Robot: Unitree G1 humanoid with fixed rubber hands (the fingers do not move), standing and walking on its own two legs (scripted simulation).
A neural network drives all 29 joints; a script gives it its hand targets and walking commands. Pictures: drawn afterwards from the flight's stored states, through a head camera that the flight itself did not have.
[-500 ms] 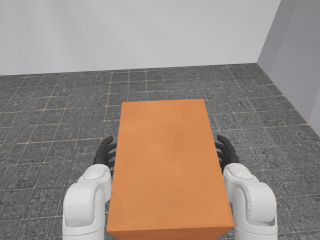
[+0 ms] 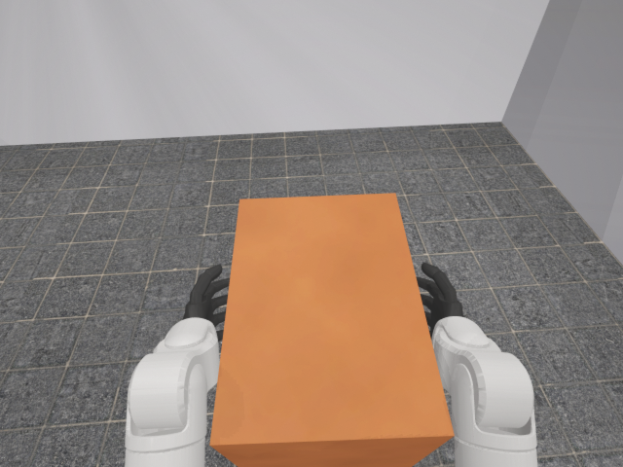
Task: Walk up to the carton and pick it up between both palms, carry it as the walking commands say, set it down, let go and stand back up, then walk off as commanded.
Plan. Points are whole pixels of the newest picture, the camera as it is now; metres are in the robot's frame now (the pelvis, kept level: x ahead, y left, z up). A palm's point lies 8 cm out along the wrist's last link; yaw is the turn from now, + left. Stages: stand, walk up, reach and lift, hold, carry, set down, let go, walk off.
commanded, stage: carry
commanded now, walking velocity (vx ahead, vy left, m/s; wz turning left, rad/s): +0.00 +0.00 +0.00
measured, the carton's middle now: (323, 348) +0.26 +0.00 +0.02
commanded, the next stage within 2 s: hold in 1.64 s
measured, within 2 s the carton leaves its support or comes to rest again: neither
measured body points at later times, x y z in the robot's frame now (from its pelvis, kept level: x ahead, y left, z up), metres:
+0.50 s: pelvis +0.00 +0.00 +0.00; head -0.02 -0.01 +0.45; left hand +0.26 +0.14 +0.09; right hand +0.26 -0.15 +0.09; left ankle +0.03 +0.13 -0.74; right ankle -0.02 -0.10 -0.74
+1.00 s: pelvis +0.00 -0.01 +0.00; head -0.02 -0.01 +0.45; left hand +0.26 +0.14 +0.09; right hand +0.26 -0.15 +0.09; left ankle +0.03 +0.13 -0.74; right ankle -0.02 -0.10 -0.74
